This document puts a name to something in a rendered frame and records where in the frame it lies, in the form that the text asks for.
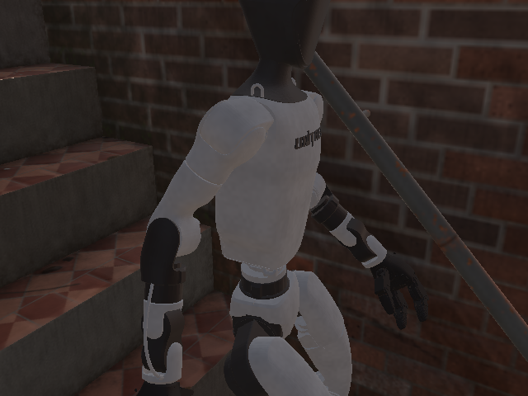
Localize stairs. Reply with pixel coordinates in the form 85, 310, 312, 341
0, 0, 269, 396

